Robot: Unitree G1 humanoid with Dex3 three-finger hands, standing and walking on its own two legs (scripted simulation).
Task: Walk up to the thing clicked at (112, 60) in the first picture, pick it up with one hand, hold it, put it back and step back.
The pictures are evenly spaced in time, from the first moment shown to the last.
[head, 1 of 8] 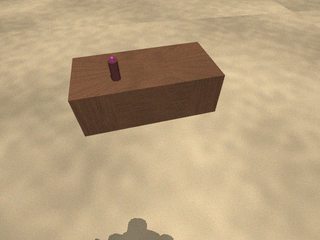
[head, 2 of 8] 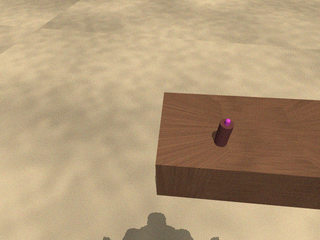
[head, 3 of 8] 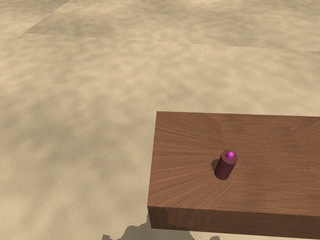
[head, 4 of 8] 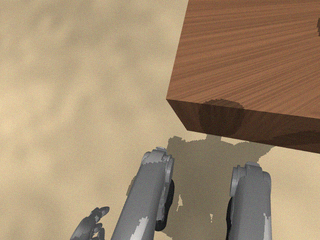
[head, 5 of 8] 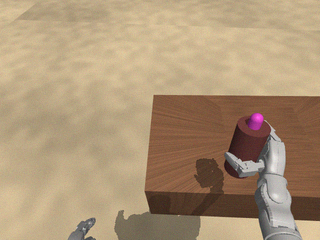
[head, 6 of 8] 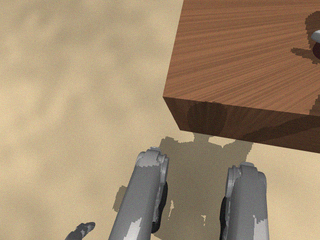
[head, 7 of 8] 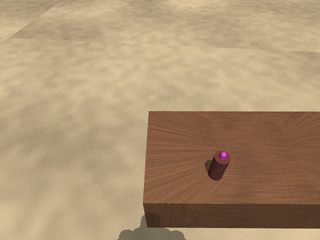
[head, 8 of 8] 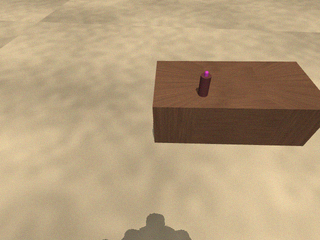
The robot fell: no
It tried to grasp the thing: yes
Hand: right
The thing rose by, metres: 0.33
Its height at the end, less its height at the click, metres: +0.00
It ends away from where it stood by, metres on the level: 0.03
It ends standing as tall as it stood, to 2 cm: yes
